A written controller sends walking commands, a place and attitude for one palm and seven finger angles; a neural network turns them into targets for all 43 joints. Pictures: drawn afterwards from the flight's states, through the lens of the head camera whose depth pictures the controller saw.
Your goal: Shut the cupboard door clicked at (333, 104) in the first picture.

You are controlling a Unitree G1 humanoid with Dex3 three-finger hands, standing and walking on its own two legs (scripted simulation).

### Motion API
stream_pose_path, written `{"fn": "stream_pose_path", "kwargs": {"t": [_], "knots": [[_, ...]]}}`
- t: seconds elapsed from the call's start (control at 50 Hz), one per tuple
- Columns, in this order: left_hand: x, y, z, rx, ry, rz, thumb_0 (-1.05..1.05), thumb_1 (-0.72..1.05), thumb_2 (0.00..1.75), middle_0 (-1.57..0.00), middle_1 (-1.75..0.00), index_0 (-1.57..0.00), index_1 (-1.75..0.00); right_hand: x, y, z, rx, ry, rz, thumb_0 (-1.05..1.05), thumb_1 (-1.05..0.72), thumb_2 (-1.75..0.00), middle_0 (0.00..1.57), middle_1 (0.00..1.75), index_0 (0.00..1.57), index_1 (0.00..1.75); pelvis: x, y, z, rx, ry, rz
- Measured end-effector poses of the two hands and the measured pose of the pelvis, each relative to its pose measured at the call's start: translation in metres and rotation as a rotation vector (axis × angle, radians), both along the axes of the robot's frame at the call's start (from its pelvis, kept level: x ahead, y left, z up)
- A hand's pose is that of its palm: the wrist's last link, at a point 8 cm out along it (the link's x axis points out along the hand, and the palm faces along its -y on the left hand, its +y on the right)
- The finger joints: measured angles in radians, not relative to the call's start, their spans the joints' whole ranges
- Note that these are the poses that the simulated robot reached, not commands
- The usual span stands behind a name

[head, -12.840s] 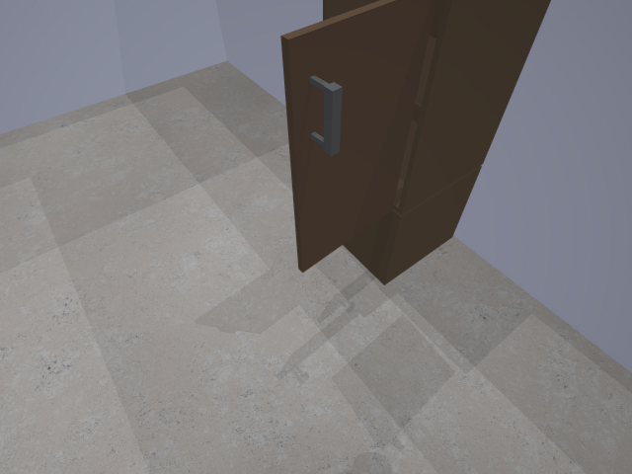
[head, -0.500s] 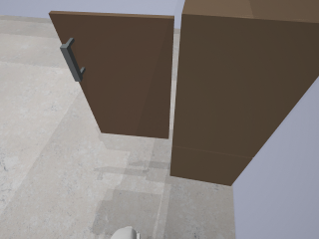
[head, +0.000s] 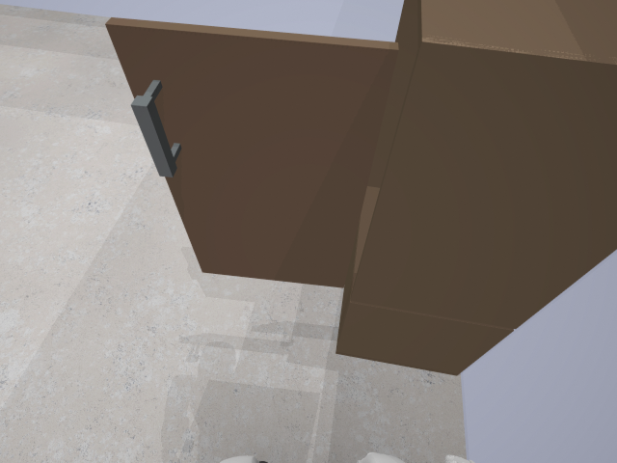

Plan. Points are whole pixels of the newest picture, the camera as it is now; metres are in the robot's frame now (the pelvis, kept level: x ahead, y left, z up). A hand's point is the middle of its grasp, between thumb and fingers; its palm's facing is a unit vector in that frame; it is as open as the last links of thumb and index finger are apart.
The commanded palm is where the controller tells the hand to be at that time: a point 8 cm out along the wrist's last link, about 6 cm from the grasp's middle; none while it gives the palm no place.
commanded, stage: come to a stop and stand still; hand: left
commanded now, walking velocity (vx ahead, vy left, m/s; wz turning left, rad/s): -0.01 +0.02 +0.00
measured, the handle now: (161, 130) +0.51 +0.26 +0.12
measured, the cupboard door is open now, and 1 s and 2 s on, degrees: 94 94 94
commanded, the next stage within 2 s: look again from close up in 1.06 s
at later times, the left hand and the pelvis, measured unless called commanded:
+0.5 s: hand out of the picture +0.06 +0.14 -0.17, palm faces +0.03 -0.98 -0.19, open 7.3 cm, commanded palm none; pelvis +0.01 -0.04 +0.01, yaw +1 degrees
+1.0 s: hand out of the picture +0.01 +0.11 -0.17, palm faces +0.05 -0.99 -0.14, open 7.4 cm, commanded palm none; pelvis +0.03 -0.04 +0.01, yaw +0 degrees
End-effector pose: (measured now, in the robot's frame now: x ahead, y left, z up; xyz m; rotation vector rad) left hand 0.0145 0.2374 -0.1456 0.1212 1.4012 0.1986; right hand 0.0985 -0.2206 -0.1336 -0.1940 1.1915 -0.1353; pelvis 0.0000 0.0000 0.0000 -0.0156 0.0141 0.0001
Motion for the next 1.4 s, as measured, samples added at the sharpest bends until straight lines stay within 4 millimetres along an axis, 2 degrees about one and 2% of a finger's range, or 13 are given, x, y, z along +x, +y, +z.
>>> {"fn": "stream_pose_path", "kwargs": {"t": [0.1,0.14,0.2,0.3,0.34,0.42,0.54,0.74,0.88,1.0,1.16,1.26,1.4], "knots": [[0.032,-0.01,0.008,0.04,-0.098,-0.044,0.0,0.91,0.9,-0.19,-0.3,-0.19,-0.3,-0.035,-0.036,-0.01,-0.012,0.073,-0.055,0.0,-0.91,-0.9,0.21,0.3,0.2,0.3,-0.001,-0.017,-0.004,0.007,0.002,0.002],[0.038,-0.016,0.006,0.059,-0.126,-0.062,0.0,0.91,0.9,-0.19,-0.3,-0.19,-0.3,-0.049,-0.051,-0.017,-0.009,0.107,-0.08,0.0,-0.91,-0.9,0.21,0.3,0.2,0.3,-0.001,-0.026,-0.009,0.027,0.004,0.0],[0.042,-0.029,0.01,0.053,-0.127,-0.079,0.0,0.91,0.9,-0.19,-0.3,-0.19,-0.3,-0.069,-0.064,-0.016,-0.014,0.17,-0.105,0.01,-0.91,-0.9,0.2,0.3,0.2,0.3,0.001,-0.031,-0.005,0.019,0.001,0.008],[0.048,-0.045,0.004,0.01,-0.121,-0.091,0.0,0.91,0.9,-0.2,-0.3,-0.2,-0.3,-0.092,-0.065,-0.009,-0.024,0.221,-0.13,0.01,-0.91,-0.9,0.2,0.3,0.19,0.29,0.007,-0.035,-0.002,0.011,0.0,0.006],[0.05,-0.047,-0.002,-0.004,-0.122,-0.08,0.0,0.92,0.9,-0.2,-0.3,-0.2,-0.3,-0.099,-0.06,-0.009,-0.026,0.236,-0.125,0.01,-0.91,-0.9,0.2,0.3,0.19,0.29,0.009,-0.035,-0.004,0.001,-0.001,0.012],[0.05,-0.049,0.0,-0.013,-0.113,-0.061,0.0,0.93,0.9,-0.2,-0.3,-0.2,-0.3,-0.106,-0.044,-0.005,0.001,0.265,-0.109,0.01,-0.91,-0.9,0.2,0.3,0.19,0.29,0.012,-0.039,0.002,0.011,-0.008,0.009],[0.035,-0.049,0.006,-0.003,-0.075,-0.047,0.0,0.93,0.9,-0.2,-0.3,-0.2,-0.3,-0.101,-0.027,-0.008,0.053,0.268,-0.092,0.01,-0.91,-0.9,0.2,0.3,0.2,0.29,0.015,-0.041,0.006,0.015,-0.009,0.011],[0.0,-0.061,0.005,-0.024,0.025,-0.022,0.0,0.91,0.9,-0.19,-0.3,-0.19,-0.3,-0.091,-0.032,-0.007,0.05,0.255,-0.089,0.01,-0.92,-0.9,0.2,0.3,0.2,0.3,0.023,-0.042,0.008,0.019,-0.013,0.007],[-0.011,-0.074,0.002,-0.057,0.057,-0.008,0.0,0.91,0.9,-0.2,-0.3,-0.2,-0.3,-0.08,-0.037,-0.004,0.03,0.24,-0.078,0.01,-0.91,-0.9,0.2,0.3,0.2,0.29,0.029,-0.042,0.008,0.019,-0.015,0.007],[-0.01,-0.076,0.001,-0.066,0.061,-0.006,0.0,0.91,0.9,-0.2,-0.3,-0.2,-0.3,-0.074,-0.038,-0.003,0.021,0.234,-0.076,0.01,-0.91,-0.9,0.2,0.3,0.2,0.29,0.033,-0.042,0.008,0.018,-0.016,0.008],[-0.001,-0.069,0.001,-0.05,0.053,-0.01,0.0,0.91,0.9,-0.2,-0.3,-0.2,-0.3,-0.074,-0.034,-0.004,0.026,0.247,-0.077,0.01,-0.91,-0.9,0.2,0.3,0.2,0.29,0.037,-0.04,0.007,0.019,-0.014,0.009],[0.01,-0.055,0.004,-0.004,0.013,-0.046,0.0,0.91,0.9,-0.2,-0.3,-0.2,-0.3,-0.069,-0.035,-0.009,0.031,0.203,-0.067,0.01,-0.91,-0.9,0.2,0.3,0.2,0.3,0.035,-0.037,0.002,0.014,-0.002,0.009],[0.031,-0.031,0.003,0.05,-0.07,-0.074,0.0,0.91,0.9,-0.2,-0.3,-0.2,-0.3,-0.047,-0.038,-0.014,0.017,0.102,-0.066,0.01,-0.91,-0.9,0.2,0.3,0.2,0.29,0.031,-0.029,-0.006,0.011,-0.018,-0.001]]}}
